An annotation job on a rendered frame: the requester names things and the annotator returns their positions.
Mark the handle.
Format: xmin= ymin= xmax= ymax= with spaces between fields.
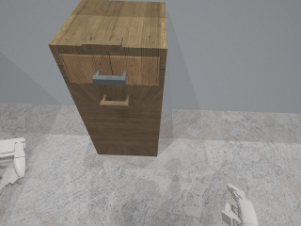
xmin=92 ymin=70 xmax=127 ymax=86
xmin=100 ymin=100 xmax=129 ymax=110
xmin=82 ymin=40 xmax=122 ymax=53

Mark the cabinet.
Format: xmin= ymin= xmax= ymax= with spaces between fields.
xmin=48 ymin=0 xmax=167 ymax=157

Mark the robot right hand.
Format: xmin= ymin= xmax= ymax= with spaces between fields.
xmin=221 ymin=184 xmax=260 ymax=226

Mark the drawer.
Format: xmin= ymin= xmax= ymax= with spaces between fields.
xmin=59 ymin=54 xmax=160 ymax=86

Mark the robot left hand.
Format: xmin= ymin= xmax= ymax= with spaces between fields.
xmin=0 ymin=137 xmax=30 ymax=195

